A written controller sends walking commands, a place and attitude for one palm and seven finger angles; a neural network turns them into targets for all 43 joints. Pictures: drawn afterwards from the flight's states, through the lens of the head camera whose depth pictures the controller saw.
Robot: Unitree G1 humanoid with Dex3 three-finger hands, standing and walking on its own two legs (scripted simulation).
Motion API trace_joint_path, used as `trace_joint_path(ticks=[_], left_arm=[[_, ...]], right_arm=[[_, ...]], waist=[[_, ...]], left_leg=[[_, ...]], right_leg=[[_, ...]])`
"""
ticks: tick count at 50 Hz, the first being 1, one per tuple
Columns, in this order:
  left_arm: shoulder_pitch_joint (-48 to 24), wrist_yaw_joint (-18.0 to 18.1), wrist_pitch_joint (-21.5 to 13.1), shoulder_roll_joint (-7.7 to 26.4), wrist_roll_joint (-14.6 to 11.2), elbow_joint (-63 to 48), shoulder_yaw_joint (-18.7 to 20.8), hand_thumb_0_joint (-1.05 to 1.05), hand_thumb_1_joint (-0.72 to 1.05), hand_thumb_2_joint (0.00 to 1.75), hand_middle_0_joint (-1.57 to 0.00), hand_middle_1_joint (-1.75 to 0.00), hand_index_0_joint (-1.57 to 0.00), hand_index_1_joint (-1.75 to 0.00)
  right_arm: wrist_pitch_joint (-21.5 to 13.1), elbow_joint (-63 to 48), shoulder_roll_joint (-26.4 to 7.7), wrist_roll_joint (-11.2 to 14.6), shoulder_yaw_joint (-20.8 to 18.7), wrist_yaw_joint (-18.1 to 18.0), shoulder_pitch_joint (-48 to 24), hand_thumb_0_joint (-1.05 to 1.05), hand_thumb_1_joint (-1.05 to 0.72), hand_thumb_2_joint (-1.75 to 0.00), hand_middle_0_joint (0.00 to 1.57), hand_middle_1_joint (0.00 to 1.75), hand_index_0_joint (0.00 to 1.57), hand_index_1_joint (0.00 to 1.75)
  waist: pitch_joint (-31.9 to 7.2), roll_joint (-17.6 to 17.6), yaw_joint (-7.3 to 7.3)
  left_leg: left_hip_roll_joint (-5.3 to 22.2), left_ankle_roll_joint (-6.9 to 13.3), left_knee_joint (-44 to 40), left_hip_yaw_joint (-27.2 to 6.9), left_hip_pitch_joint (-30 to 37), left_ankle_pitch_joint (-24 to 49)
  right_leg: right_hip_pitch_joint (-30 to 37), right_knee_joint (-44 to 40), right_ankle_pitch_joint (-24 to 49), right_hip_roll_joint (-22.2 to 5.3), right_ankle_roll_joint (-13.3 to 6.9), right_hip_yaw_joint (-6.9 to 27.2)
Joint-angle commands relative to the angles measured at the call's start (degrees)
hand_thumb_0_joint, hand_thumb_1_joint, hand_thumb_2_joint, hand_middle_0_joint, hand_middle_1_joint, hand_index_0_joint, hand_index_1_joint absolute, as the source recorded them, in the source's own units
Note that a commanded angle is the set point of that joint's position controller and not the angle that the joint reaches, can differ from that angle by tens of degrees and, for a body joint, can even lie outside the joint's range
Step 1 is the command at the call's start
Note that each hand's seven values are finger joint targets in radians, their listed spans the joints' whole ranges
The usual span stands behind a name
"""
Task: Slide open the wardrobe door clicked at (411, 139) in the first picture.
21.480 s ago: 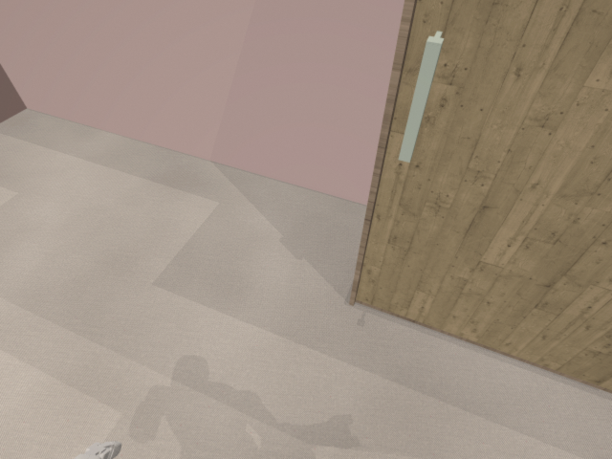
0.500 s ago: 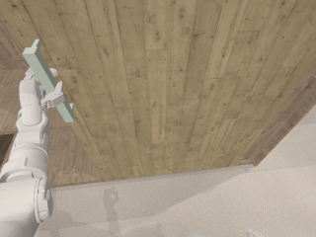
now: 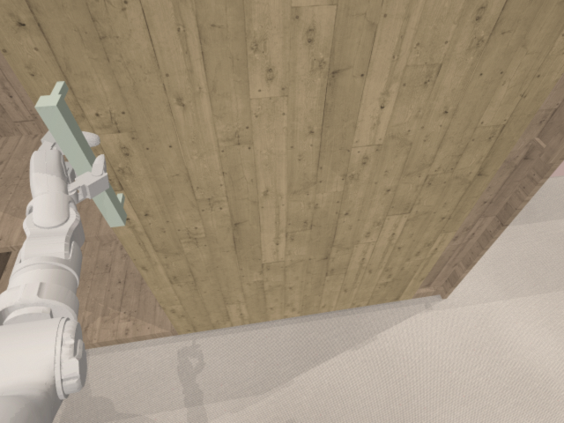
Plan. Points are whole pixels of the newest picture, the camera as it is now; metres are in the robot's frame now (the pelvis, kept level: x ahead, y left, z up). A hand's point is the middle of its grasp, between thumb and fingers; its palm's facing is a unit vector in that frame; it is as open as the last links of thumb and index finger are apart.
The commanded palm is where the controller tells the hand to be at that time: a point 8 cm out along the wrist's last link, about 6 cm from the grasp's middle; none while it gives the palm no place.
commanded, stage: stop walking and hold the door there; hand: left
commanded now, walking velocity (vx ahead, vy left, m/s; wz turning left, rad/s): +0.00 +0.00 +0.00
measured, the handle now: (92, 162) +0.47 +0.32 +0.11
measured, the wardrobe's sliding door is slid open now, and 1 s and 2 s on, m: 0.69 0.69 0.69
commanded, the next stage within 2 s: loosen the grip on the handle in 0.22 s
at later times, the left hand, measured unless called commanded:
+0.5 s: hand (88, 168) +0.44 +0.30 +0.13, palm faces +0.39 -0.88 -0.25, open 7.4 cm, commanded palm +0.38 +0.32 +0.12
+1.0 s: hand (89, 175) +0.44 +0.31 +0.11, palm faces +0.44 -0.86 -0.25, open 13.5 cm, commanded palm +0.40 +0.34 +0.12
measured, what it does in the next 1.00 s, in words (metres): stands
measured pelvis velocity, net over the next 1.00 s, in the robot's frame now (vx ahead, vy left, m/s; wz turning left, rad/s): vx -0.02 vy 0.02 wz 0.03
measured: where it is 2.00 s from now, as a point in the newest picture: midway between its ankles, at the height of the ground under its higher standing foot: outside the picture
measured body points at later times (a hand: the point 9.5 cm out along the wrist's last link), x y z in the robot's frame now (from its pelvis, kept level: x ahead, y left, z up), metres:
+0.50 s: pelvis -0.01 -0.01 -0.01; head +0.02 +0.01 +0.44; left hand +0.41 +0.34 +0.14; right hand +0.07 -0.27 -0.11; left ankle +0.05 +0.09 -0.74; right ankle -0.04 -0.08 -0.74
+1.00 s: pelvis -0.02 +0.02 -0.01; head +0.03 +0.03 +0.44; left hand +0.41 +0.35 +0.13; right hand +0.00 -0.25 -0.13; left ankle +0.05 +0.09 -0.74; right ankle -0.04 -0.08 -0.74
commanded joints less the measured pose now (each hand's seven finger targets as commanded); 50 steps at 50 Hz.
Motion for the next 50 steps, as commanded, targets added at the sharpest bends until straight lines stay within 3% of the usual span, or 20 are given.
trace_joint_path(ticks=[1,7,15,16,17,18,19,21,22,23,25,28,32,35,36,40,44,46,49,50], left_arm=[[-16.5,-1.4,-2.0,9.8,0.2,-9.9,-1.6,0.00,0.90,0.90,-0.45,-1.40,-0.45,-1.40],[-14.6,-1.3,-2.0,13.8,0.6,-10.2,2.1,0.00,0.90,0.90,-0.45,-1.40,-0.45,-1.40],[-14.0,-1.7,-2.6,11.0,0.5,-9.7,0.3,0.00,0.90,0.90,-0.45,-1.40,-0.45,-1.40],[-55.3,0.6,-7.2,42.8,9.7,-30.4,22.4,0.00,0.90,0.90,-0.45,-1.40,-0.45,-1.40],[-46.7,-4.3,1.0,34.5,15.4,-4.2,16.6,0.00,0.78,0.84,-0.45,-1.40,-0.45,-1.40],[-34.5,-5.4,3.0,21.2,9.9,-6.1,12.2,0.00,0.66,0.78,-0.45,-1.40,-0.45,-1.40],[-31.5,-6.3,2.5,27.1,10.1,-6.4,18.3,0.00,0.54,0.73,-0.45,-1.40,-0.45,-1.40],[-34.0,-5.6,1.6,23.7,11.1,-12.6,13.3,0.00,0.30,0.61,-0.45,-1.40,-0.45,-1.40],[-32.8,-4.7,2.2,21.8,12.0,-11.4,10.7,0.00,0.17,0.55,-0.45,-1.40,-0.45,-1.40],[-31.4,-4.0,2.1,19.0,11.8,-9.6,8.4,0.00,0.05,0.49,-0.45,-1.40,-0.45,-1.40],[-29.9,-3.2,1.7,18.2,9.5,-9.6,8.4,0.00,-0.19,0.37,-0.45,-1.40,-0.45,-1.40],[-33.1,-2.9,2.3,17.5,7.4,-6.6,7.1,0.00,-0.55,0.20,-0.42,-1.37,-0.42,-1.37],[-38.7,-0.6,0.4,20.7,8.4,-13.6,7.2,0.00,-0.55,0.20,-0.37,-1.30,-0.37,-1.30],[-34.9,1.0,0.4,15.3,7.7,-11.2,5.0,0.00,-0.55,0.20,-0.33,-1.25,-0.33,-1.25],[-34.2,1.7,0.1,26.1,8.2,-8.2,13.2,0.00,-0.55,0.20,-0.32,-1.23,-0.32,-1.23],[-37.2,2.1,-0.3,19.0,9.3,-11.2,6.4,0.00,-0.55,0.20,-0.26,-1.17,-0.26,-1.17],[-37.9,2.6,0.3,13.7,7.5,-12.7,3.5,0.00,-0.55,0.20,-0.25,-1.15,-0.25,-1.15],[-36.3,3.2,0.4,16.8,7.0,-12.2,6.6,0.00,-0.55,0.20,-0.25,-1.15,-0.25,-1.15],[-38.9,3.3,0.9,12.8,7.4,-12.7,3.0,0.00,-0.55,0.20,-0.25,-1.15,-0.25,-1.15],[-32.5,3.5,1.2,21.5,8.8,-5.0,10.7,0.00,-0.55,0.20,-0.25,-1.15,-0.25,-1.15]], right_arm=[[-1.4,-6.0,-7.5,0.5,-2.3,-0.7,-0.1,0.00,-0.90,-0.90,0.20,0.30,0.20,0.30],[0.0,-6.8,-7.4,0.7,-2.4,-0.9,-0.8,0.00,-0.90,-0.90,0.20,0.30,0.20,0.30],[0.3,-7.2,-6.7,0.4,-2.0,-0.9,-1.0,0.00,-0.90,-0.90,0.20,0.30,0.20,0.30],[-5.4,-10.7,-4.7,1.4,-2.4,1.2,0.6,0.00,-0.90,-0.90,0.20,0.30,0.20,0.30],[-5.2,-2.6,-6.3,-5.0,-5.0,3.4,5.2,0.00,-0.90,-0.90,0.20,0.30,0.20,0.30],[-4.6,-5.5,-7.0,-4.0,-5.2,4.9,7.5,0.00,-0.90,-0.90,0.20,0.30,0.20,0.30],[-5.0,-5.4,-8.3,-4.9,-5.5,5.7,7.9,0.00,-0.90,-0.90,0.20,0.30,0.20,0.30],[-4.1,-6.8,-5.9,-5.3,-4.7,5.7,5.8,0.00,-0.90,-0.90,0.20,0.30,0.20,0.30],[-3.5,-6.3,-5.5,-4.2,-4.5,6.2,6.2,0.00,-0.90,-0.90,0.20,0.30,0.20,0.30],[-3.2,-6.6,-5.3,-3.6,-4.4,6.2,5.7,0.00,-0.90,-0.90,0.20,0.30,0.20,0.30],[-3.3,-7.3,-5.8,-2.8,-4.6,6.2,5.3,0.00,-0.90,-0.90,0.20,0.30,0.20,0.30],[-3.6,-6.4,-6.1,-2.0,-4.3,5.1,5.8,0.00,-0.90,-0.90,0.20,0.30,0.20,0.30],[-4.2,-5.0,-6.4,-2.6,-4.7,4.8,6.8,0.00,-0.90,-0.90,0.20,0.30,0.20,0.30],[-4.7,-3.8,-6.5,-2.6,-4.6,4.6,6.9,0.00,-0.90,-0.90,0.20,0.30,0.20,0.30],[-4.5,-3.3,-7.8,-2.8,-4.4,3.8,7.7,0.00,-0.90,-0.90,0.20,0.30,0.20,0.30],[-5.0,-3.1,-6.8,-3.1,-4.3,4.0,8.1,0.00,-0.90,-0.90,0.20,0.30,0.20,0.30],[-5.9,-2.2,-6.7,-2.9,-4.3,3.9,8.9,0.00,-0.90,-0.90,0.20,0.30,0.20,0.30],[-6.2,-1.9,-7.2,-3.1,-4.3,3.4,8.9,0.00,-0.90,-0.90,0.20,0.30,0.20,0.30],[-6.6,-1.4,-6.4,-2.8,-4.0,3.7,9.0,0.00,-0.90,-0.90,0.20,0.30,0.20,0.30],[-6.1,-0.4,-7.4,-3.2,-4.1,3.4,9.8,0.00,-0.90,-0.90,0.20,0.30,0.20,0.30]], waist=[[-16.1,2.4,0.33],[-16.9,0.8,0.74],[-14.9,1.4,0.71],[-12.4,9.9,0.36],[-19.2,-7.1,-2.56],[-20.4,-14.6,-3.63],[-25.5,-10.4,-1.56],[-23.4,5.7,-0.84],[-21.4,7.8,-1.39],[-17.5,7.0,-1.56],[-17.8,4.8,-1.44],[-15.7,-1.0,-3.37],[-20.7,5.3,-2.86],[-17.3,4.3,-3.65],[-16.4,0.9,-2.66],[-18.9,7.8,-3.64],[-18.8,5.4,-4.80],[-18.8,3.1,-4.19],[-18.1,4.8,-4.91],[-15.5,1.8,-3.21]], left_leg=[[10.3,-0.3,-1.1,-10.7,11.3,16.7],[9.3,-0.7,1.2,-8.5,10.6,20.5],[10.3,0.4,-0.6,-10.2,11.8,17.3],[5.4,1.2,-4.1,-10.6,7.2,7.5],[0.3,1.3,2.4,-4.6,7.4,21.9],[0.1,1.9,4.1,-5.5,9.8,27.0],[0.0,1.6,3.9,-5.7,12.7,26.3],[-0.4,1.0,5.0,-5.5,13.3,23.9],[-0.6,0.8,4.8,-5.7,12.5,19.5],[-0.4,0.7,4.5,-6.0,10.4,12.9],[-0.4,0.8,3.5,-7.1,8.7,3.5],[-0.5,1.3,3.4,-7.3,4.2,-1.7],[0.2,1.0,3.4,-8.8,7.0,-3.2],[0.8,0.6,2.0,-10.8,8.8,-7.0],[0.7,1.1,2.1,-10.8,5.2,-7.3],[1.2,0.3,1.3,-12.0,10.5,-6.5],[1.9,0.1,0.6,-13.8,13.0,-6.2],[1.8,0.3,1.1,-13.2,12.0,-3.4],[2.0,-0.1,0.5,-13.9,13.5,-4.4],[1.8,-0.1,0.5,-13.8,9.4,-5.4]], right_leg=[[2.0,-2.9,17.7,-10.0,1.3,8.2],[3.8,-1.0,29.2,-11.2,1.8,7.8],[-0.2,-2.3,18.3,-9.2,2.6,7.2],[-0.6,0.0,-2.7,-5.6,2.9,8.3],[-3.5,3.5,32.6,-3.7,1.2,5.6],[-4.6,3.6,41.3,-2.8,3.6,3.4],[-2.6,3.3,44.3,-4.2,4.4,5.9],[-4.3,3.5,39.1,-4.8,2.9,7.2],[-9.1,3.3,27.5,-3.0,1.7,5.6],[-12.3,2.6,18.7,-2.0,0.7,4.5],[-13.1,1.4,9.6,-1.9,0.4,5.0],[-12.9,0.3,6.5,-2.6,1.5,6.4],[-15.0,0.9,2.1,-2.2,1.0,6.5],[-19.2,1.4,-0.3,-0.8,1.0,3.8],[-17.2,1.2,-0.5,-1.0,1.0,3.9],[-20.4,2.2,-0.2,-0.5,1.0,2.8],[-21.4,1.8,0.6,-0.2,1.2,2.2],[-19.5,1.6,2.0,-0.2,1.2,2.1],[-21.3,1.7,1.4,-0.2,1.3,1.9],[-20.3,1.8,0.5,-0.3,1.1,1.8]])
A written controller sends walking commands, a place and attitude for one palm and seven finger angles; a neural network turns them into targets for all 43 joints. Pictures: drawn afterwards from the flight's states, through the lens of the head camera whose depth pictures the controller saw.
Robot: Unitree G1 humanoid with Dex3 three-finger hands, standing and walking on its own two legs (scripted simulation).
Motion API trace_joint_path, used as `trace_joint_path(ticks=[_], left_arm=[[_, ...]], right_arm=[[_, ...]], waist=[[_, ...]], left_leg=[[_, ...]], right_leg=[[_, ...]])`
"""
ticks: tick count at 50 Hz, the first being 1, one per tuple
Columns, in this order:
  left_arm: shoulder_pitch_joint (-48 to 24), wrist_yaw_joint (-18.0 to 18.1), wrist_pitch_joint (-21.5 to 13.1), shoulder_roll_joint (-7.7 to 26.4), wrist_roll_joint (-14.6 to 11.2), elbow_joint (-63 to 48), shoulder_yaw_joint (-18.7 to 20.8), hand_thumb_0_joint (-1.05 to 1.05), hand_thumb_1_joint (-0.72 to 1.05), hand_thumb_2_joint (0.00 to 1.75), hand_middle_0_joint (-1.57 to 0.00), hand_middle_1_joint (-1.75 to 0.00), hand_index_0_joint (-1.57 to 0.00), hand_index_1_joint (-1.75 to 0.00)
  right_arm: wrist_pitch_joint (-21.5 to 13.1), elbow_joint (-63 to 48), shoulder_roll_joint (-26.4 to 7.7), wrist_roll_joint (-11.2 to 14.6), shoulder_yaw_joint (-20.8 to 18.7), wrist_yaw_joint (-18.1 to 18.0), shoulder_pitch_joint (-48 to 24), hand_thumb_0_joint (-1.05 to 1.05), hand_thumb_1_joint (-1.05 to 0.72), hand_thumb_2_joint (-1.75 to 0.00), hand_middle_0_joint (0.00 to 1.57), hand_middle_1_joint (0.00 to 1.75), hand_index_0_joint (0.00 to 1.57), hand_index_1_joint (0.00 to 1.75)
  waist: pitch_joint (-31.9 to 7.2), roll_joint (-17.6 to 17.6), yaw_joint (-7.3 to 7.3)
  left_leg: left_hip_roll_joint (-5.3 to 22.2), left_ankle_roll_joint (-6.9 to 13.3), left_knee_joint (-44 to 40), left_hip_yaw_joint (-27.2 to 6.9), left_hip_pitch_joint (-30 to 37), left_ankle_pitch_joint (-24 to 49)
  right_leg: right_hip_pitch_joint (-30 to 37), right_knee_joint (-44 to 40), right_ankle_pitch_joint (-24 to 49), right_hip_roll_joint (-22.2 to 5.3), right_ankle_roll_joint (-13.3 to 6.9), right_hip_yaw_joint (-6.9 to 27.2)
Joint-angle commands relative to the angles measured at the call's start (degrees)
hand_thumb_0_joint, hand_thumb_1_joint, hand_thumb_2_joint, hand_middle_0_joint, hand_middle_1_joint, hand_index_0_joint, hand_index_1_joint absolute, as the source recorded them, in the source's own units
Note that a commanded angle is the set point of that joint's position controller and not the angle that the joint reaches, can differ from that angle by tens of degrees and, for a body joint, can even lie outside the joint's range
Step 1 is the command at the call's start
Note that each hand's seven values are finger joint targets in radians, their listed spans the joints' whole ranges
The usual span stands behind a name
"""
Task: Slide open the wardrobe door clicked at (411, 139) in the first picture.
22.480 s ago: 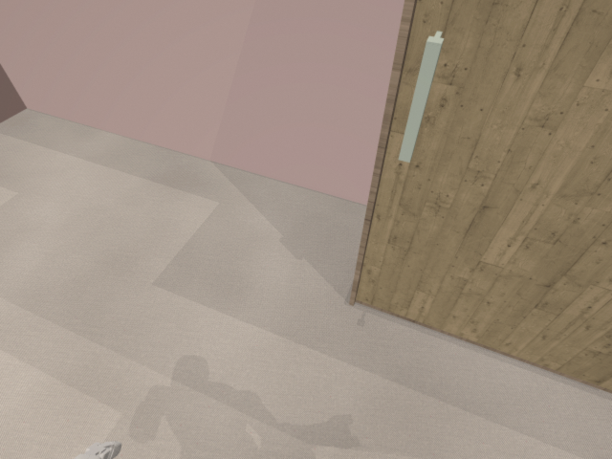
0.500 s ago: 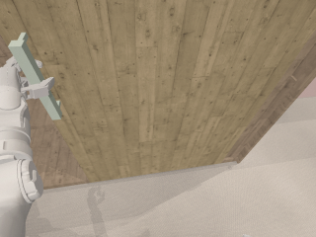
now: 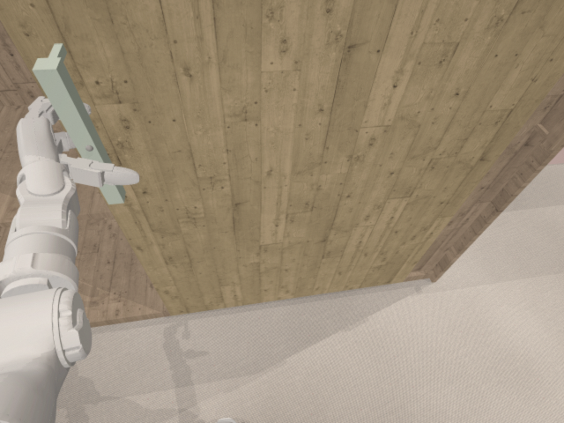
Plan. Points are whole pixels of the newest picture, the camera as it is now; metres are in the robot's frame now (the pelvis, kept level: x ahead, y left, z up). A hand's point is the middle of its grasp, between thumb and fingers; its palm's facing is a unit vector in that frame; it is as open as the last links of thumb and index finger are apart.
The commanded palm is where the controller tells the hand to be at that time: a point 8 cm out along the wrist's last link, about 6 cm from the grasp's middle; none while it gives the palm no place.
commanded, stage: slip the hand off the handle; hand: left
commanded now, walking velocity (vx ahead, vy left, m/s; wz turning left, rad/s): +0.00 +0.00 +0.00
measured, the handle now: (91, 134) +0.50 +0.28 +0.12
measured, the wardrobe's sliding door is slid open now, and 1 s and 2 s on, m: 0.69 0.69 0.69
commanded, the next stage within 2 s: draw the hand back to the body in 1.28 s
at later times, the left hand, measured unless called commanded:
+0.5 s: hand (31, 152) +0.45 +0.34 +0.13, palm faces +0.45 -0.85 -0.27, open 14.3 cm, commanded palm +0.42 +0.37 +0.13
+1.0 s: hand (12, 193) +0.39 +0.35 +0.11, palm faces +0.45 -0.86 -0.25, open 14.6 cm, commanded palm +0.34 +0.37 +0.13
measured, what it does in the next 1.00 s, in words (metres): stands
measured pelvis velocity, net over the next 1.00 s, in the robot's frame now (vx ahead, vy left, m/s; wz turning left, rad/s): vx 0.03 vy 0.00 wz -0.02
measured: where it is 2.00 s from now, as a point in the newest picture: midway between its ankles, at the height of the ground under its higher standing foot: outside the picture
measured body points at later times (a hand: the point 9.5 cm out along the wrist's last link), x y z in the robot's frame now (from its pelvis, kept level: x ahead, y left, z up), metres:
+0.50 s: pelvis +0.01 -0.01 +0.00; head +0.07 +0.00 +0.44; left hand +0.42 +0.38 +0.14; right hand +0.03 -0.30 -0.11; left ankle +0.07 +0.07 -0.73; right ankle -0.02 -0.10 -0.73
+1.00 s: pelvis +0.03 +0.00 +0.00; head +0.06 +0.00 +0.45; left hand +0.36 +0.39 +0.13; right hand +0.12 -0.27 -0.11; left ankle +0.07 +0.07 -0.73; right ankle -0.02 -0.10 -0.72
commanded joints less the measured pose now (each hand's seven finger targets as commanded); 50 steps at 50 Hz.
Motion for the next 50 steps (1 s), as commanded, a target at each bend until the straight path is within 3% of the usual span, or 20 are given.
trace_joint_path(ticks=[1,2,4,5,7,10,11,15,17,23,25,27,29,32,36,39,41,43,46,50], left_arm=[[-23.9,0.8,-3.4,23.4,1.3,-7.1,7.4,0.00,-0.55,0.20,-0.25,-1.15,-0.25,-1.15],[-26.6,0.1,-4.2,22.7,1.5,-10.4,5.9,0.00,-0.55,0.20,-0.25,-1.15,-0.25,-1.15],[-24.5,-0.8,-4.2,20.9,1.5,-7.9,5.0,0.00,-0.55,0.20,-0.25,-1.15,-0.25,-1.15],[-25.1,-1.1,-4.3,22.3,1.2,-7.9,5.8,0.00,-0.55,0.20,-0.25,-1.15,-0.25,-1.15],[-24.2,-1.6,-5.1,27.3,1.1,-9.1,9.1,0.00,-0.55,0.20,-0.25,-1.15,-0.25,-1.15],[-22.5,-2.7,-5.3,26.3,1.1,-9.0,8.2,0.00,-0.55,0.20,-0.25,-1.15,-0.25,-1.15],[-21.0,-2.7,-5.7,28.6,1.1,-9.3,10.4,0.00,-0.55,0.20,-0.25,-1.15,-0.25,-1.15],[-21.3,-4.9,-5.4,29.2,0.6,-9.3,9.2,0.00,-0.55,0.20,-0.25,-1.15,-0.25,-1.15],[-21.8,-6.2,-6.2,31.5,0.3,-11.3,10.3,0.00,-0.55,0.20,-0.25,-1.15,-0.25,-1.15],[-20.7,-10.8,-7.1,29.4,-1.9,-9.4,7.8,0.00,-0.55,0.20,-0.25,-1.15,-0.25,-1.15],[-20.1,-12.3,-6.6,31.0,-2.4,-7.3,8.6,0.00,-0.55,0.20,-0.25,-1.15,-0.25,-1.15],[-21.0,-13.4,-6.6,31.9,-2.6,-7.3,8.5,0.00,-0.55,0.20,-0.25,-1.15,-0.25,-1.15],[-20.8,-14.3,-6.8,35.5,-2.4,-6.4,10.9,0.00,-0.55,0.20,-0.25,-1.15,-0.25,-1.15],[-13.8,-15.5,-8.0,32.5,-3.3,-11.4,10.6,0.00,-0.55,0.20,-0.25,-1.15,-0.25,-1.15],[-3.4,-15.7,-6.4,29.1,-6.4,-16.9,11.9,0.00,-0.55,0.20,-0.25,-1.15,-0.25,-1.15],[0.3,-14.6,-4.3,32.1,-7.3,-23.4,16.3,0.00,-0.55,0.20,-0.25,-1.15,-0.25,-1.15],[4.0,-13.6,-3.5,31.0,-7.0,-30.2,16.3,0.00,-0.55,0.20,-0.25,-1.15,-0.25,-1.15],[7.2,-12.7,-2.7,28.6,-7.3,-35.3,15.7,0.00,-0.55,0.20,-0.25,-1.15,-0.25,-1.15],[9.5,-12.0,-1.0,25.6,-8.3,-40.8,14.6,0.00,-0.55,0.20,-0.25,-1.15,-0.25,-1.15],[7.5,-12.2,1.7,21.1,-8.9,-40.9,10.8,0.00,-0.55,0.20,-0.25,-1.15,-0.25,-1.15]], right_arm=[[-1.3,-4.7,-12.3,-0.1,-3.1,-1.6,3.7,0.00,-0.90,-0.90,0.20,0.30,0.20,0.30],[-1.2,-5.6,-11.8,0.0,-3.1,-1.4,3.4,0.00,-0.90,-0.90,0.20,0.30,0.20,0.30],[-1.0,-5.9,-11.2,0.1,-3.1,-1.5,3.1,0.00,-0.90,-0.90,0.20,0.30,0.20,0.30],[-0.9,-6.3,-11.4,0.2,-2.9,-1.7,2.7,0.00,-0.90,-0.90,0.20,0.30,0.20,0.30],[-0.4,-7.1,-11.6,0.3,-2.9,-2.0,2.7,0.00,-0.90,-0.90,0.20,0.30,0.20,0.30],[0.1,-8.0,-11.3,0.4,-2.6,-2.0,2.1,0.00,-0.90,-0.90,0.20,0.30,0.20,0.30],[0.3,-8.3,-11.3,0.3,-2.8,-2.2,2.4,0.00,-0.90,-0.90,0.20,0.30,0.20,0.30],[1.0,-8.5,-11.6,0.9,-2.5,-2.4,2.0,0.00,-0.90,-0.90,0.20,0.30,0.20,0.30],[1.2,-8.5,-11.8,1.0,-2.8,-2.6,2.7,0.00,-0.90,-0.90,0.20,0.30,0.20,0.30],[1.4,-6.7,-12.3,1.4,-3.1,-3.0,4.1,0.00,-0.90,-0.90,0.20,0.30,0.20,0.30],[1.6,-6.4,-12.7,1.7,-3.1,-3.2,4.4,0.00,-0.90,-0.90,0.20,0.30,0.20,0.30],[1.5,-6.3,-12.8,1.9,-3.1,-3.2,4.8,0.00,-0.90,-0.90,0.20,0.30,0.20,0.30],[1.8,-6.2,-13.4,1.9,-3.2,-3.3,5.5,0.00,-0.90,-0.90,0.20,0.30,0.20,0.30],[1.9,-7.6,-12.9,1.8,-3.7,-2.7,5.4,0.00,-0.90,-0.90,0.20,0.30,0.20,0.30],[2.1,-9.6,-12.6,2.5,-3.9,-2.4,2.9,0.00,-0.90,-0.90,0.20,0.30,0.20,0.30],[1.8,-10.6,-12.7,2.9,-4.0,-2.3,1.4,0.00,-0.90,-0.90,0.20,0.30,0.20,0.30],[1.4,-12.1,-12.0,2.8,-3.9,-2.3,-0.2,0.00,-0.90,-0.90,0.20,0.30,0.20,0.30],[1.0,-12.4,-11.1,2.8,-3.7,-2.2,-1.8,0.00,-0.90,-0.90,0.20,0.30,0.20,0.30],[0.2,-13.1,-10.6,3.1,-3.2,-2.8,-4.1,0.00,-0.90,-0.90,0.20,0.30,0.20,0.30],[-1.1,-12.6,-10.0,3.3,-2.5,-4.1,-6.7,0.00,-0.90,-0.90,0.20,0.30,0.20,0.30]], waist=[[-13.6,3.5,0.31],[-16.1,4.1,-0.03],[-15.0,3.0,0.14],[-13.9,3.2,-0.10],[-16.9,3.6,1.15],[-16.1,3.9,0.99],[-16.5,3.5,1.81],[-15.4,4.4,0.47],[-18.4,6.6,0.87],[-17.8,6.8,-0.84],[-16.7,5.6,-0.88],[-16.8,7.5,-0.74],[-17.7,6.5,-0.71],[-23.4,9.7,1.46],[-21.2,7.7,3.25],[-21.3,6.8,4.57],[-22.5,8.9,5.38],[-21.5,10.8,5.40],[-19.3,10.0,5.01],[-14.5,8.8,3.91]], left_leg=[[2.2,-1.4,-5.4,-11.0,18.7,-1.8],[2.1,-1.3,-5.1,-10.6,19.9,-0.2],[2.3,-1.4,-5.0,-10.6,19.9,-1.1],[2.3,-1.3,-4.9,-10.3,18.8,-2.1],[1.8,-1.1,-3.9,-9.3,18.2,1.1],[1.8,-1.1,-3.4,-8.7,18.0,2.4],[1.7,-0.9,-2.8,-8.5,17.7,4.0],[1.4,-0.7,-2.1,-7.5,16.3,3.2],[1.3,-0.7,-1.5,-7.3,17.6,5.6],[1.4,-0.7,-0.2,-8.0,19.8,7.7],[1.3,-0.5,-0.1,-7.7,17.5,6.4],[1.2,-0.6,0.0,-7.9,17.8,6.8],[1.3,-0.5,0.6,-7.9,16.9,7.9],[1.4,-0.9,1.5,-8.2,22.2,14.9],[1.7,-0.7,1.3,-8.2,22.2,17.7],[1.7,-0.7,1.0,-8.0,21.4,19.9],[2.0,-0.8,1.1,-8.0,23.3,23.2],[2.4,-1.2,0.6,-8.4,25.2,24.7],[2.6,-1.3,-0.3,-8.6,25.0,21.4],[2.4,-1.6,-3.2,-9.8,23.7,9.5]], right_leg=[[-8.1,-5.6,3.7,0.8,0.1,4.0],[-7.4,-5.5,4.8,0.5,0.4,4.3],[-8.0,-5.4,3.8,0.7,0.4,4.0],[-8.2,-5.4,3.5,0.6,0.5,4.1],[-5.3,-5.2,5.8,0.4,0.5,4.9],[-5.5,-4.8,6.9,0.6,0.6,4.7],[-4.4,-4.7,8.2,0.6,0.5,4.8],[-4.8,-4.8,8.7,0.6,1.0,5.4],[-3.6,-4.6,10.7,0.4,0.9,6.0],[-6.5,-4.7,11.8,1.0,1.0,5.7],[-6.4,-4.8,11.5,0.8,1.2,6.1],[-7.0,-4.8,11.6,0.5,1.0,6.2],[-6.8,-4.2,12.6,0.6,1.2,6.3],[-5.6,-2.8,16.2,1.1,0.7,5.5],[-4.8,-2.8,16.7,1.7,0.6,4.6],[-3.0,-2.3,18.8,1.8,0.9,4.4],[-2.2,-2.0,18.8,1.8,0.9,4.3],[-3.4,-2.3,17.6,2.1,0.9,4.0],[-3.7,-3.0,14.8,2.2,0.9,3.6],[-5.7,-4.8,8.7,2.0,0.7,3.3]])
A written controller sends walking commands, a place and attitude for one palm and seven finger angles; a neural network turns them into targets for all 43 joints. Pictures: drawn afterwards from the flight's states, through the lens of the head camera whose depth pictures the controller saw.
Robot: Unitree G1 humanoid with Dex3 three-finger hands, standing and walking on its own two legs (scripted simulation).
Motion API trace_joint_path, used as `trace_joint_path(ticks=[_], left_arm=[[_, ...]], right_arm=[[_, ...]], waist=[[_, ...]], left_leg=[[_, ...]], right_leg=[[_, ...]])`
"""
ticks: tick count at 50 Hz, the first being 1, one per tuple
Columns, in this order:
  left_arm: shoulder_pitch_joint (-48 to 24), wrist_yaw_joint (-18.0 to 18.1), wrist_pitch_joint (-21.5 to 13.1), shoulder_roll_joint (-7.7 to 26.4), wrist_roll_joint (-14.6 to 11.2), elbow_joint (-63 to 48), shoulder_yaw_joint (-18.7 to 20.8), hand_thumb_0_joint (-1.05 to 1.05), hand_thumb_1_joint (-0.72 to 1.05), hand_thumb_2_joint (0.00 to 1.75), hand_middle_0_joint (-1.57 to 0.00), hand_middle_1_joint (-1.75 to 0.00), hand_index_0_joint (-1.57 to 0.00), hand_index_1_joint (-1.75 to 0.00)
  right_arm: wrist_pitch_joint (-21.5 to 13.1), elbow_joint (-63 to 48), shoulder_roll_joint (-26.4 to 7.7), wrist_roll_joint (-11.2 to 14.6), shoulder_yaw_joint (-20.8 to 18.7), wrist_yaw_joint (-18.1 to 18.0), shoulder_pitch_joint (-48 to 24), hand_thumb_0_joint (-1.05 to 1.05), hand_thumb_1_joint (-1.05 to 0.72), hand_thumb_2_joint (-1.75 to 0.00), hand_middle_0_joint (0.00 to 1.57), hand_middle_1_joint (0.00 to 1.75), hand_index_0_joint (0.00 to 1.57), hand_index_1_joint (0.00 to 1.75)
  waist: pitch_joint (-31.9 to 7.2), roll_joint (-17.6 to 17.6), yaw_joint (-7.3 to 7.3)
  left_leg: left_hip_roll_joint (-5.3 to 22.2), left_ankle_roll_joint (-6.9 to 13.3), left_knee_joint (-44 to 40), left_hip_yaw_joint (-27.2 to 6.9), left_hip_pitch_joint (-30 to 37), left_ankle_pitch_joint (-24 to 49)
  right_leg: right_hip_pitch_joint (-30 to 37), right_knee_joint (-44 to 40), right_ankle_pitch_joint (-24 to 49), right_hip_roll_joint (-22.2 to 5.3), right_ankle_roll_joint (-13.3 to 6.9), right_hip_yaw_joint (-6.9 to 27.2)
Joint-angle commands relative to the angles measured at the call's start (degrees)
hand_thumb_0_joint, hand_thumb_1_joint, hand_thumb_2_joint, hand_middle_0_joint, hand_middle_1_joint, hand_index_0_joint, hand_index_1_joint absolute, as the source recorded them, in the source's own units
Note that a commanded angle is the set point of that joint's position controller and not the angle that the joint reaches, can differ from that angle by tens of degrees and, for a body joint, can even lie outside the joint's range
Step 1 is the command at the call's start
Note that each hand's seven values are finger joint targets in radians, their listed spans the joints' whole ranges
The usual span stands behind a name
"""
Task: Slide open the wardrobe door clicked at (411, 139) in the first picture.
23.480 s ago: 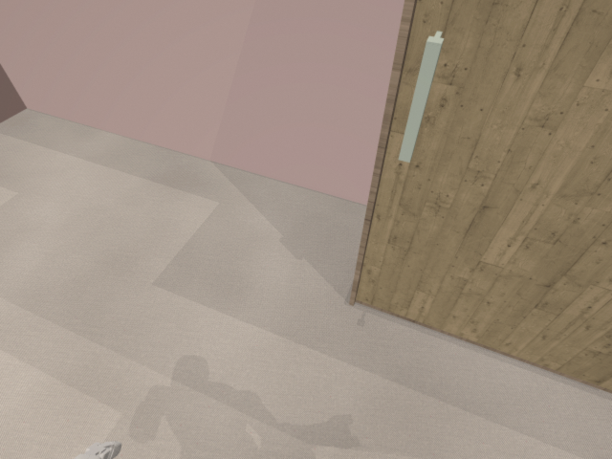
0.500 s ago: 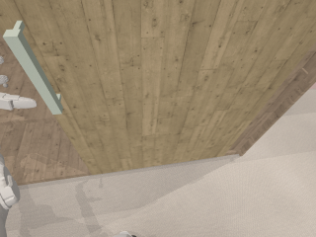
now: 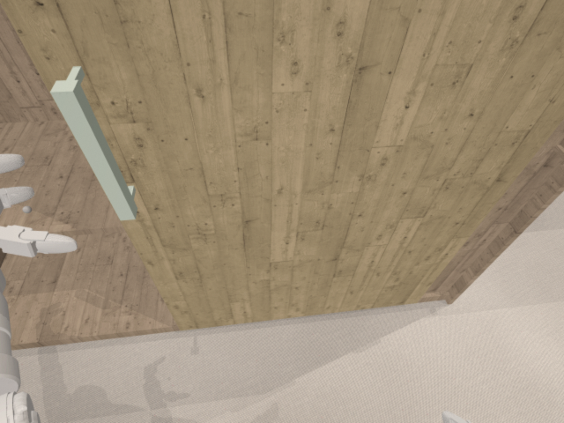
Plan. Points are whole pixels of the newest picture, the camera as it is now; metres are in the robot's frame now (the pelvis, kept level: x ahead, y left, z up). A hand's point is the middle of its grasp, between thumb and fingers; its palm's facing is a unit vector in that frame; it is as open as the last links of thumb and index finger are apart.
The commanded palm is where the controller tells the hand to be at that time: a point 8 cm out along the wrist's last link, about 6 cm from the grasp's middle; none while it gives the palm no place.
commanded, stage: slip the hand off the handle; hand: left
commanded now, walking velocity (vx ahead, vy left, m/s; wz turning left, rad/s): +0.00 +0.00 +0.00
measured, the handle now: (105, 152) +0.47 +0.29 +0.12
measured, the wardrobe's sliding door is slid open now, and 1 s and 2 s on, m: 0.69 0.69 0.69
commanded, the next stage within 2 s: draw the hand back to the body in 0.28 s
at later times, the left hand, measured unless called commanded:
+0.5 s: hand (13, 244) +0.29 +0.33 +0.14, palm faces +0.38 -0.92 -0.08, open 14.7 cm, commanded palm +0.24 +0.36 +0.14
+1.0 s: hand out of the picture +0.22 +0.31 +0.15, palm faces +0.41 -0.89 -0.19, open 14.3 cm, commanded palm +0.17 +0.33 +0.16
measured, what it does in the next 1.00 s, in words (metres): stands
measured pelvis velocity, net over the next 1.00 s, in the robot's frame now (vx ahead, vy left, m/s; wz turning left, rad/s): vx -0.03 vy -0.01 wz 0.03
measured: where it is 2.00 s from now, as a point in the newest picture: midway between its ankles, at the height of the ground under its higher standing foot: outside the picture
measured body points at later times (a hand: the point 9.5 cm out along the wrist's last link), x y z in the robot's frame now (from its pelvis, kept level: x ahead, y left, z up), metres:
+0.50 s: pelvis -0.02 -0.01 +0.01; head -0.02 -0.01 +0.46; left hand +0.26 +0.37 +0.14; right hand +0.14 -0.26 -0.09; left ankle +0.04 +0.07 -0.72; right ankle -0.05 -0.10 -0.72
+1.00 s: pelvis -0.03 -0.01 +0.01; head -0.05 -0.02 +0.46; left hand +0.20 +0.35 +0.16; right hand +0.17 -0.24 -0.06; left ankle +0.04 +0.07 -0.72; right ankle -0.05 -0.10 -0.72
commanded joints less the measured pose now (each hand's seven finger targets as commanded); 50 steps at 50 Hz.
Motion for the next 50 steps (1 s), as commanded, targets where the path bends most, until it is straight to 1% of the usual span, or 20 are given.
trace_joint_path(ticks=[1,4,7,10,14,17,20,21,22,26,28,29,33,37,40,45,46,48,49,50], left_arm=[[-19.2,0.9,-1.6,19.1,-0.9,-17.0,0.9,0.00,-0.55,0.20,-0.25,-1.15,-0.25,-1.15],[-19.1,0.6,-0.5,16.3,-1.4,-17.0,-1.5,0.00,-0.55,0.20,-0.25,-1.15,-0.25,-1.15],[-18.0,0.1,-0.3,16.9,-2.0,-16.1,-0.9,0.00,-0.55,0.20,-0.25,-1.15,-0.25,-1.15],[-17.6,-0.4,-0.6,14.6,-2.0,-17.0,-3.1,0.00,-0.55,0.20,-0.25,-1.15,-0.25,-1.15],[-13.7,0.2,-1.2,15.7,-2.5,-19.1,-1.1,0.00,-0.55,0.20,-0.25,-1.15,-0.25,-1.15],[-15.0,0.4,-1.0,16.5,-2.8,-19.2,-0.5,0.00,-0.55,0.20,-0.25,-1.15,-0.25,-1.15],[-16.6,0.6,-1.7,15.7,-2.3,-21.6,-1.5,0.00,-0.55,0.20,-0.25,-1.15,-0.25,-1.15],[-16.7,-5.2,-3.8,8.9,-12.1,-24.3,-3.4,0.00,-0.55,0.20,-0.25,-1.15,-0.25,-1.15],[-15.2,-8.2,-4.7,13.0,-13.5,-24.5,-0.6,0.00,-0.55,0.20,-0.25,-1.15,-0.25,-1.15],[-9.2,-18.5,-6.3,16.8,-17.5,-17.1,2.7,0.00,-0.55,0.20,-0.25,-1.15,-0.25,-1.15],[-6.1,-20.8,-5.6,20.6,-17.9,-15.3,6.5,0.00,-0.55,0.20,-0.25,-1.15,-0.25,-1.15],[-4.6,-21.0,-4.9,19.4,-17.7,-15.9,5.4,0.00,-0.55,0.20,-0.25,-1.15,-0.25,-1.15],[-0.5,-19.2,-4.4,16.5,-19.3,-23.8,5.8,0.00,-0.55,0.20,-0.25,-1.15,-0.25,-1.15],[4.7,-17.9,-3.3,12.9,-20.0,-28.6,4.1,0.00,-0.55,0.20,-0.25,-1.15,-0.25,-1.15],[1.5,-16.9,-1.5,11.5,-19.7,-31.7,2.3,0.00,-0.55,0.20,-0.25,-1.15,-0.25,-1.15],[2.7,-14.7,-1.0,10.1,-19.0,-38.7,1.5,0.00,-0.37,0.29,-0.24,-1.04,-0.24,-1.04],[1.5,-3.6,-3.9,16.4,-10.4,-41.8,4.2,0.00,-0.33,0.31,-0.24,-1.02,-0.24,-1.02],[12.4,4.3,-5.7,3.8,-7.5,-41.0,-3.6,0.00,-0.26,0.34,-0.24,-0.98,-0.24,-0.98],[13.8,6.7,-6.4,5.2,-6.7,-43.3,-2.1,0.00,-0.22,0.36,-0.24,-0.96,-0.24,-0.96],[15.7,8.3,-7.1,3.4,-5.8,-47.6,-3.8,0.00,-0.19,0.37,-0.24,-0.94,-0.24,-0.94]], right_arm=[[-3.3,-6.1,-9.5,0.3,-3.1,-2.3,-1.3,0.00,-0.90,-0.90,0.20,0.30,0.20,0.30],[-4.1,-5.9,-9.1,0.5,-2.3,-2.8,-2.9,0.00,-0.90,-0.90,0.20,0.30,0.20,0.30],[-4.8,-5.7,-9.2,0.7,-2.1,-3.3,-3.8,0.00,-0.90,-0.90,0.20,0.30,0.20,0.30],[-5.6,-6.0,-8.7,0.9,-1.6,-3.4,-5.4,0.00,-0.90,-0.90,0.20,0.30,0.20,0.30],[-6.6,-6.1,-8.5,0.7,-1.4,-3.4,-6.4,0.00,-0.90,-0.90,0.20,0.30,0.20,0.30],[-7.1,-5.7,-8.6,0.8,-1.2,-3.6,-6.8,0.00,-0.90,-0.90,0.20,0.30,0.20,0.30],[-7.6,-5.4,-8.3,0.6,-1.2,-3.6,-7.2,0.00,-0.90,-0.90,0.20,0.30,0.20,0.30],[-8.2,-5.1,-8.7,1.4,-1.2,-4.1,-7.0,0.00,-0.90,-0.90,0.20,0.30,0.20,0.30],[-8.9,-5.0,-8.6,1.7,-1.3,-4.6,-7.9,0.00,-0.90,-0.90,0.20,0.30,0.20,0.30],[-10.4,-5.6,-9.5,1.9,-0.3,-5.1,-8.0,0.00,-0.90,-0.90,0.20,0.30,0.20,0.30],[-10.7,-7.2,-9.6,2.2,-0.6,-4.9,-8.5,0.00,-0.90,-0.90,0.20,0.30,0.20,0.30],[-11.0,-8.2,-9.0,2.2,-0.3,-4.6,-9.2,0.00,-0.90,-0.90,0.20,0.30,0.20,0.30],[-12.3,-10.7,-8.3,2.5,-0.5,-3.3,-9.9,0.00,-0.90,-0.90,0.20,0.30,0.20,0.30],[-13.1,-10.8,-8.4,2.7,-0.8,-3.1,-10.6,0.00,-0.90,-0.90,0.20,0.30,0.20,0.30],[-13.3,-10.5,-8.5,3.1,-0.6,-3.8,-11.6,0.00,-0.90,-0.90,0.20,0.30,0.20,0.30],[-14.0,-10.1,-7.5,2.6,0.1,-4.6,-13.5,0.00,-0.90,-0.90,0.20,0.30,0.20,0.30],[-13.8,-8.8,-8.2,-0.1,-0.9,-3.3,-12.0,0.00,-0.90,-0.90,0.20,0.30,0.20,0.30],[-13.5,-7.9,-6.8,-0.2,-0.9,-2.3,-12.2,0.00,-0.90,-0.90,0.20,0.30,0.20,0.30],[-13.0,-7.9,-7.2,-0.2,-0.9,-2.0,-12.9,0.00,-0.90,-0.90,0.20,0.30,0.20,0.30],[-12.7,-7.9,-6.7,-0.2,-1.2,-1.7,-13.2,0.00,-0.90,-0.90,0.20,0.30,0.20,0.30]], waist=[[-13.1,7.3,0.57],[-11.5,6.7,0.69],[-11.2,4.3,1.05],[-9.1,5.8,1.25],[-10.4,5.5,2.44],[-8.9,4.4,2.13],[-10.5,7.3,1.95],[-13.4,4.5,0.49],[-13.8,6.0,2.21],[-6.8,5.0,2.83],[-6.4,2.6,4.12],[-6.9,3.1,4.48],[-10.2,4.5,5.19],[-7.2,3.7,4.95],[-4.0,4.2,4.03],[-4.9,5.2,4.40],[-0.8,7.6,4.92],[2.2,4.7,3.71],[0.5,5.4,4.47],[-1.2,6.1,4.27]], left_leg=[[1.6,-1.0,-5.3,-10.3,22.6,13.4],[1.4,-1.3,-6.8,-11.1,22.3,9.7],[0.9,-1.0,-6.9,-10.3,21.3,8.6],[0.9,-1.3,-8.0,-10.8,21.2,5.5],[0.6,-1.3,-8.3,-10.6,21.7,6.3],[0.3,-1.1,-8.1,-9.6,20.1,6.0],[0.2,-1.3,-8.4,-9.6,22.2,6.5],[0.3,-1.6,-8.1,-9.9,25.8,9.0],[0.2,-1.4,-7.7,-9.5,26.6,10.2],[-0.6,-1.2,-7.8,-8.5,21.0,8.5],[-0.7,-0.9,-7.5,-8.2,18.3,7.4],[-0.7,-0.9,-7.5,-8.1,18.1,7.0],[-0.3,-1.2,-6.5,-8.2,20.4,9.1],[0.1,-1.1,-6.6,-8.0,20.1,8.0],[0.3,-1.3,-8.1,-8.6,20.1,3.4],[0.5,-1.5,-9.9,-9.2,22.8,3.0],[0.2,-2.5,-11.1,-8.7,20.9,0.2],[1.3,-3.1,-15.0,-10.0,21.6,-4.6],[1.3,-3.1,-16.1,-9.9,22.2,-5.1],[1.6,-3.1,-16.8,-9.6,23.7,-4.3]], right_leg=[[-7.4,-4.6,11.0,1.2,0.7,2.3],[-7.5,-5.6,9.4,0.8,0.6,2.2],[-5.7,-6.3,9.9,0.3,0.6,2.6],[-6.3,-6.8,7.7,0.2,0.5,2.5],[-4.1,-7.2,8.4,0.1,0.3,2.6],[-3.5,-7.8,8.8,-0.2,0.7,3.0],[-3.5,-7.8,8.9,-0.2,0.5,3.0],[0.2,-8.5,12.4,-0.1,-0.1,3.2],[1.0,-8.4,13.7,0.0,-0.1,3.5],[0.4,-8.5,14.6,-0.7,0.5,4.5],[0.7,-8.4,14.0,-1.3,1.1,5.5],[0.8,-8.1,13.3,-1.4,1.1,5.4],[1.7,-7.4,15.5,-1.6,1.6,6.1],[0.0,-7.6,14.4,-1.4,2.2,6.1],[-2.7,-9.3,7.9,-1.1,2.3,6.0],[-0.9,-10.5,6.8,-1.1,1.6,5.3],[-2.2,-14.8,3.5,-2.1,0.0,6.5],[-0.5,-14.8,2.5,-2.0,0.0,4.3],[1.1,-15.1,3.0,-1.8,0.0,4.5],[3.1,-15.0,3.8,-1.8,0.1,4.3]])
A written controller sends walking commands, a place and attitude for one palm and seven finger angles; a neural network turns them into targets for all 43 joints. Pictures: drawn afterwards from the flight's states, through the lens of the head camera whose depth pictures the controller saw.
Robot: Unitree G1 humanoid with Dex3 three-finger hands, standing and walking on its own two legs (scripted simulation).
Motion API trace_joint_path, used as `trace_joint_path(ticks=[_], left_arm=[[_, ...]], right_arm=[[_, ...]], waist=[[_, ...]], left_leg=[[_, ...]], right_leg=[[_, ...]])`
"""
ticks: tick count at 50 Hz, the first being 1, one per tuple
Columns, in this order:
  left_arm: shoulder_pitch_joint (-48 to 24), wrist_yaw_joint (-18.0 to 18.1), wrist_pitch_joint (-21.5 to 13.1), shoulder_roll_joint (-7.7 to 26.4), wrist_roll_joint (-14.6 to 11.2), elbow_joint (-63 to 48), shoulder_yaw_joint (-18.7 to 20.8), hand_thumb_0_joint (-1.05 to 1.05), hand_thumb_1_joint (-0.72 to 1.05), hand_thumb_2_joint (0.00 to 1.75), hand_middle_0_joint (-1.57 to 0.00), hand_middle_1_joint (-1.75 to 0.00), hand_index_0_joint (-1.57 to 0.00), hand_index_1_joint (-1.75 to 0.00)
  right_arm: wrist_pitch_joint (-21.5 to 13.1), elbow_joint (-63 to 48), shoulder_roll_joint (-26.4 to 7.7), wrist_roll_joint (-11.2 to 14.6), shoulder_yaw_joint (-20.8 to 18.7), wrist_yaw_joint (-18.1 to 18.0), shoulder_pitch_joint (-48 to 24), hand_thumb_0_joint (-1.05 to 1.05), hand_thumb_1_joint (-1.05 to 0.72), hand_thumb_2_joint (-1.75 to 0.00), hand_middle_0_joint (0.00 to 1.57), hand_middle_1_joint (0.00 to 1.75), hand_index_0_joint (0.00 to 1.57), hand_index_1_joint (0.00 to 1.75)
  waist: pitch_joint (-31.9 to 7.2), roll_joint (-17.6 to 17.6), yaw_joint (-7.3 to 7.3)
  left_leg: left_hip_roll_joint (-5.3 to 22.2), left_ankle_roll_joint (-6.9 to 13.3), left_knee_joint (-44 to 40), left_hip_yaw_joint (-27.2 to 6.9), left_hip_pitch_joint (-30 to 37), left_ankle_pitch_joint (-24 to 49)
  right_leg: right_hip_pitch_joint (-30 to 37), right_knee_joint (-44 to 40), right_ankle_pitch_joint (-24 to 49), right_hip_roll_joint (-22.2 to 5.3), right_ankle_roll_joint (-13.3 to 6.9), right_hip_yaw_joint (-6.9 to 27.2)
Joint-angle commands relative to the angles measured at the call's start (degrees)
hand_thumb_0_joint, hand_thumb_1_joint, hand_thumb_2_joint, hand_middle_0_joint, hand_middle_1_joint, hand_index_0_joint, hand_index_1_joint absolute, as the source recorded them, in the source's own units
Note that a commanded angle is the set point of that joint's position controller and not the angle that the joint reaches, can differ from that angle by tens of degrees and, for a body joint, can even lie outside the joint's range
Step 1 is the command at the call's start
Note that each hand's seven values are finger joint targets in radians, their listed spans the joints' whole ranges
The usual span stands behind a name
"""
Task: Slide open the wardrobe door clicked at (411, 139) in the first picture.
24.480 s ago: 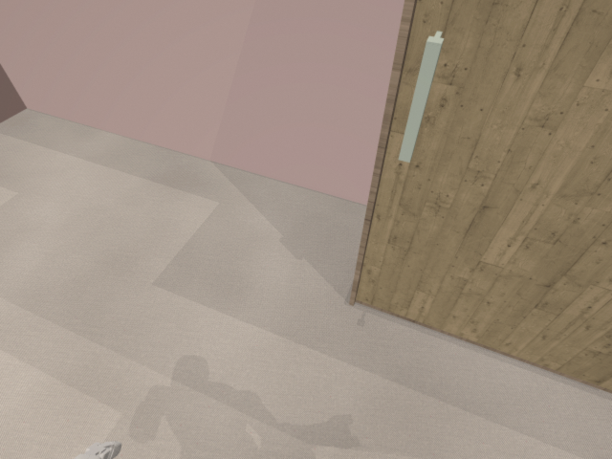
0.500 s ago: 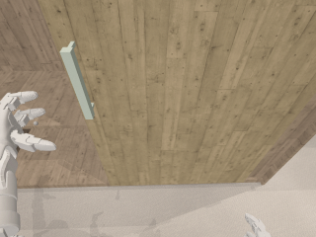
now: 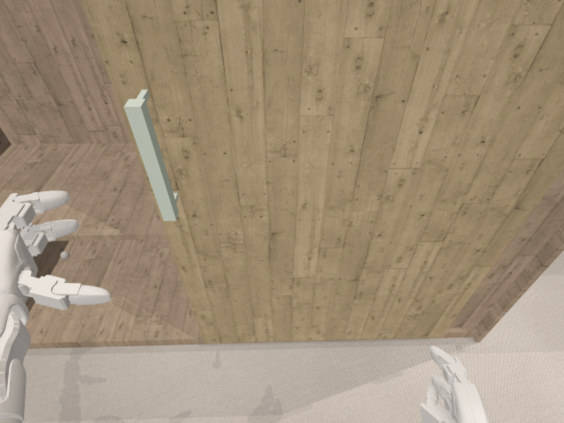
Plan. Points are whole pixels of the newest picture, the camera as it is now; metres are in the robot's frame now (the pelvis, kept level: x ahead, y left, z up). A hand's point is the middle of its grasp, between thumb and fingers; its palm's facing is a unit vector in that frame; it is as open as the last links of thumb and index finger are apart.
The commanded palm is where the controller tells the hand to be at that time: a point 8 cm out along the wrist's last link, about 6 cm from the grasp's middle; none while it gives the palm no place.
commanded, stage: draw the hand back to the body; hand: left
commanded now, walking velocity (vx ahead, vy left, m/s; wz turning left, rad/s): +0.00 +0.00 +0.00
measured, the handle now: (158, 160) +0.51 +0.29 +0.11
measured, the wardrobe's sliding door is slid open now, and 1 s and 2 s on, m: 0.69 0.69 0.69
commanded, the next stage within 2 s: step back with the hand held close in 0.98 s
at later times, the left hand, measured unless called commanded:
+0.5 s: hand (80, 266) +0.23 +0.26 +0.17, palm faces +0.46 -0.81 -0.35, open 9.8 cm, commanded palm +0.18 +0.29 +0.17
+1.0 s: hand (110, 282) +0.21 +0.21 +0.17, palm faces +0.46 -0.81 -0.37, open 7.4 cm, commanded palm +0.17 +0.25 +0.18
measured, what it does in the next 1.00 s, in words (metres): stands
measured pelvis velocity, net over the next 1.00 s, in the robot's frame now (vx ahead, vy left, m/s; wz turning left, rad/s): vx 0.02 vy -0.04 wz -0.02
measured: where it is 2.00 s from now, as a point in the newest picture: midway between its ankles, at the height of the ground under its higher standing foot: outside the picture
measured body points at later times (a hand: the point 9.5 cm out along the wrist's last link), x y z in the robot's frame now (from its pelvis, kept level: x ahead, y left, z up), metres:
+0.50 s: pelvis +0.03 -0.01 +0.01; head -0.01 -0.03 +0.46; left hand +0.20 +0.30 +0.19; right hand +0.20 -0.24 -0.07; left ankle +0.07 +0.08 -0.73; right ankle -0.02 -0.09 -0.73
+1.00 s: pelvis +0.02 -0.04 +0.01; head -0.01 -0.07 +0.46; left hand +0.18 +0.25 +0.19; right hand +0.21 -0.27 -0.08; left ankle +0.07 +0.08 -0.73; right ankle -0.02 -0.09 -0.73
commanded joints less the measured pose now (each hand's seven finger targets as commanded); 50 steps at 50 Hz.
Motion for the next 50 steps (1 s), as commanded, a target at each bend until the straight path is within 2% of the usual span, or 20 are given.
trace_joint_path(ticks=[1,2,3,4,5,7,8,9,11,12,13,14,21,22,23,29,30,33,36,50], left_arm=[[-5.0,11.8,-7.1,11.4,4.5,-21.8,2.2,0.00,-0.15,0.39,-0.24,-0.92,-0.24,-0.92],[-7.0,13.0,-7.7,14.3,5.3,-23.5,4.8,0.00,-0.12,0.41,-0.24,-0.89,-0.24,-0.89],[-4.1,13.6,-7.8,10.2,5.7,-24.2,1.8,0.00,-0.08,0.43,-0.23,-0.87,-0.23,-0.87],[-4.2,14.2,-7.8,11.3,6.1,-23.5,3.0,0.00,-0.04,0.44,-0.23,-0.85,-0.23,-0.85],[-2.6,14.5,-7.8,8.9,6.3,-24.2,1.2,0.00,-0.01,0.46,-0.23,-0.83,-0.23,-0.83],[-3.6,15.2,-8.2,11.3,7.1,-26.3,3.0,0.00,0.07,0.50,-0.23,-0.79,-0.23,-0.79],[-0.2,15.2,-8.0,7.7,7.1,-26.8,0.4,0.00,0.10,0.51,-0.23,-0.77,-0.23,-0.77],[-1.5,15.5,-8.2,9.7,7.4,-28.2,2.0,0.00,0.14,0.53,-0.23,-0.75,-0.23,-0.75],[2.9,15.5,-7.8,8.0,7.3,-28.4,1.1,0.00,0.21,0.57,-0.22,-0.70,-0.22,-0.70],[2.7,15.4,-8.0,9.0,7.4,-29.3,1.9,0.00,0.25,0.58,-0.22,-0.68,-0.22,-0.68],[5.4,15.3,-8.0,6.7,7.3,-31.0,0.3,0.00,0.28,0.60,-0.22,-0.66,-0.22,-0.66],[5.2,15.4,-8.2,8.6,7.6,-32.5,1.8,0.00,0.32,0.62,-0.22,-0.64,-0.22,-0.64],[15.8,15.0,-7.6,6.9,7.1,-35.9,1.6,0.00,0.57,0.74,-0.21,-0.49,-0.21,-0.49],[15.0,15.0,-8.0,7.8,7.3,-37.7,2.4,0.00,0.61,0.76,-0.21,-0.47,-0.21,-0.47],[16.9,14.9,-7.8,5.8,7.2,-38.1,0.5,0.00,0.65,0.78,-0.21,-0.45,-0.21,-0.45],[19.4,15.0,-8.5,6.8,7.4,-42.2,1.2,0.00,0.86,0.88,-0.20,-0.32,-0.20,-0.32],[22.0,14.9,-8.3,5.2,7.1,-41.8,0.0,0.00,0.90,0.90,-0.20,-0.30,-0.20,-0.30],[20.9,14.9,-8.4,5.5,7.1,-40.9,0.5,0.00,0.90,0.90,-0.20,-0.30,-0.20,-0.30],[20.3,14.9,-8.4,5.8,7.0,-39.9,0.7,0.00,0.90,0.90,-0.20,-0.30,-0.20,-0.30],[20.3,15.1,-9.5,5.8,6.9,-39.6,0.7,0.00,0.90,0.90,-0.20,-0.30,-0.20,-0.30]], right_arm=[[-1.8,-7.6,-7.0,-0.8,-3.7,0.6,-6.1,0.00,-0.90,-0.90,0.20,0.30,0.20,0.30],[-1.6,-7.3,-7.4,-1.0,-3.7,0.8,-6.5,0.00,-0.90,-0.90,0.20,0.30,0.20,0.30],[-1.3,-7.3,-6.5,-1.2,-3.9,0.8,-6.6,0.00,-0.90,-0.90,0.20,0.30,0.20,0.30],[-1.0,-6.9,-6.8,-1.2,-3.7,1.1,-6.8,0.00,-0.90,-0.90,0.20,0.30,0.20,0.30],[-0.6,-6.9,-6.2,-1.3,-4.0,1.0,-6.9,0.00,-0.90,-0.90,0.20,0.30,0.20,0.30],[-0.2,-6.5,-6.8,-1.5,-3.9,1.2,-7.2,0.00,-0.90,-0.90,0.20,0.30,0.20,0.30],[0.1,-6.8,-5.8,-1.5,-4.2,1.1,-7.4,0.00,-0.90,-0.90,0.20,0.30,0.20,0.30],[0.2,-6.6,-6.3,-1.7,-3.9,1.4,-7.4,0.00,-0.90,-0.90,0.20,0.30,0.20,0.30],[0.8,-6.8,-6.0,-1.8,-4.3,1.4,-7.9,0.00,-0.90,-0.90,0.20,0.30,0.20,0.30],[1.0,-6.8,-6.1,-1.8,-4.0,1.5,-8.2,0.00,-0.90,-0.90,0.20,0.30,0.20,0.30],[1.1,-7.2,-5.4,-1.9,-4.3,1.6,-8.1,0.00,-0.90,-0.90,0.20,0.30,0.20,0.30],[1.1,-7.2,-5.9,-2.0,-4.1,1.9,-8.1,0.00,-0.90,-0.90,0.20,0.30,0.20,0.30],[2.6,-8.4,-5.3,-2.2,-4.9,2.4,-8.5,0.00,-0.90,-0.90,0.20,0.30,0.20,0.30],[2.6,-8.3,-5.3,-2.2,-4.7,2.5,-8.5,0.00,-0.90,-0.90,0.20,0.30,0.20,0.30],[2.8,-8.4,-4.7,-2.2,-4.7,2.5,-8.5,0.00,-0.90,-0.90,0.20,0.30,0.20,0.30],[2.7,-9.0,-4.8,-2.4,-4.9,2.5,-8.7,0.00,-0.90,-0.90,0.20,0.30,0.20,0.30],[2.9,-9.2,-4.4,-2.4,-5.0,2.4,-8.8,0.00,-0.90,-0.90,0.20,0.30,0.20,0.30],[3.3,-8.5,-4.3,-2.3,-5.0,2.3,-8.7,0.00,-0.90,-0.90,0.20,0.30,0.20,0.30],[3.7,-8.6,-4.4,-2.1,-5.2,2.0,-8.7,0.00,-0.90,-0.90,0.20,0.30,0.20,0.30],[3.6,-8.0,-3.7,-2.5,-5.1,1.4,-9.6,0.00,-0.90,-0.90,0.20,0.30,0.20,0.30]], waist=[[-5.2,2.3,-0.15],[-6.6,3.1,-0.04],[-5.4,2.1,-0.34],[-5.1,2.5,-0.09],[-4.3,1.7,-0.27],[-5.2,3.4,0.06],[-4.1,3.8,-0.09],[-5.6,4.5,0.20],[-3.9,1.5,0.37],[-4.0,2.0,0.57],[-3.7,2.9,0.48],[-4.9,3.8,0.80],[-2.9,-0.1,1.07],[-4.2,2.3,1.22],[-2.3,3.2,0.84],[-2.4,-0.4,0.99],[-1.0,-1.0,0.99],[0.2,1.0,0.66],[0.0,-0.9,0.79],[0.1,-0.7,1.19]], left_leg=[[2.4,-1.9,-10.7,-7.7,12.7,-7.6],[2.4,-2.0,-10.9,-7.3,14.0,-6.2],[2.6,-2.0,-11.4,-7.0,14.3,-4.6],[2.5,-2.1,-11.9,-6.6,14.8,-4.3],[2.6,-2.0,-12.3,-6.4,15.2,-3.0],[2.4,-2.2,-12.8,-6.0,16.5,-1.1],[2.6,-2.2,-12.9,-5.9,16.7,0.3],[2.4,-2.4,-13.0,-5.9,17.7,1.4],[2.5,-2.3,-13.0,-5.6,17.0,3.1],[2.3,-2.3,-13.1,-5.4,17.5,3.5],[2.4,-2.4,-13.0,-5.4,17.5,4.7],[2.3,-2.6,-12.7,-5.4,18.4,6.3],[2.3,-2.1,-11.5,-3.8,17.3,9.5],[2.0,-2.1,-11.2,-3.5,18.1,10.5],[2.2,-2.2,-11.2,-3.6,17.7,10.5],[1.7,-1.6,-10.2,-3.0,17.6,9.5],[1.6,-1.4,-10.0,-2.8,16.9,9.3],[1.5,-1.5,-9.6,-2.3,16.5,9.0],[1.4,-1.1,-9.3,-2.2,16.4,8.5],[0.5,-0.6,-8.4,-1.7,16.8,7.9]], right_leg=[[-6.2,-9.5,1.2,-1.7,0.9,5.4],[-6.1,-10.3,2.1,-1.5,0.9,5.9],[-5.0,-10.2,2.8,-1.4,0.9,5.4],[-5.0,-10.9,2.9,-1.1,0.9,5.6],[-4.1,-11.1,3.5,-1.1,1.0,5.4],[-3.3,-11.7,4.7,-0.9,0.9,5.4],[-2.6,-11.7,5.3,-0.9,0.9,5.3],[-2.1,-11.9,6.3,-0.8,0.8,5.3],[-1.0,-12.4,6.9,-0.8,0.8,5.1],[-1.4,-12.7,7.1,-0.7,0.9,5.1],[-0.3,-12.3,7.6,-0.9,0.8,5.0],[-0.2,-12.4,8.8,-0.7,0.7,5.1],[1.1,-12.5,12.2,-1.2,1.1,5.2],[1.0,-12.5,13.2,-1.2,1.2,5.5],[0.7,-12.4,12.9,-1.3,1.2,5.4],[-0.3,-12.7,13.8,-1.4,1.6,5.5],[-0.2,-12.6,14.2,-1.6,1.8,5.7],[-0.7,-12.8,14.9,-2.0,1.8,6.3],[-0.5,-13.1,15.2,-2.4,2.0,6.6],[-0.6,-13.5,18.1,-3.4,3.2,8.2]])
